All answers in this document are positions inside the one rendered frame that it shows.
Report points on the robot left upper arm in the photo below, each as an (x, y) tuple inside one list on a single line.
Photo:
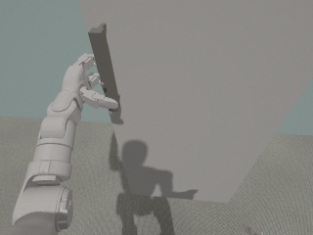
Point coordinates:
[(43, 210)]

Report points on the fridge door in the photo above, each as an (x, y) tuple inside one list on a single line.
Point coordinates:
[(203, 85)]

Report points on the right robot hand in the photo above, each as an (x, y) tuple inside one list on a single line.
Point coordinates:
[(251, 230)]

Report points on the robot left forearm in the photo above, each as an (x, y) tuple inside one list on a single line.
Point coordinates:
[(51, 161)]

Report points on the left robot hand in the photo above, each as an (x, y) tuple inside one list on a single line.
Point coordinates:
[(75, 80)]

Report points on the handle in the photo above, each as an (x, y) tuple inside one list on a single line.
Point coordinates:
[(100, 47)]

